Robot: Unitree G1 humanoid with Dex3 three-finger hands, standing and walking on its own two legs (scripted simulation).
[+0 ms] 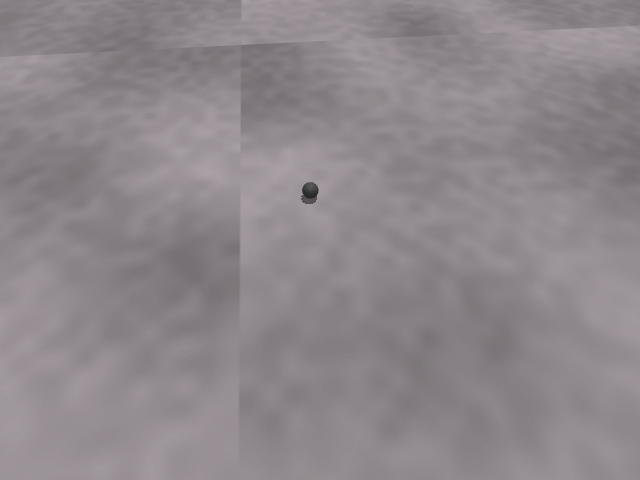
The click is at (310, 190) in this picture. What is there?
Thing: free ball
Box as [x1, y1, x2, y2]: [302, 182, 317, 198]
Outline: 312,182 306,183 302,188 303,194 310,198 315,196 317,193 317,186
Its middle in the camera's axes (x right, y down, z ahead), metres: -0.03 -0.22 +1.78
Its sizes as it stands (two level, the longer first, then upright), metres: 0.073 0.073 0.073
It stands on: the floor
